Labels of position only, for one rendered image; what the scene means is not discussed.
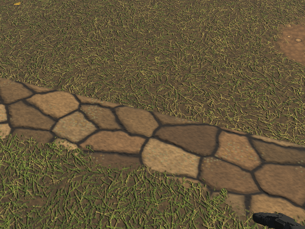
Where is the robot right hand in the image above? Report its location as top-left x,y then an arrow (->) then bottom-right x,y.
253,212 -> 305,229

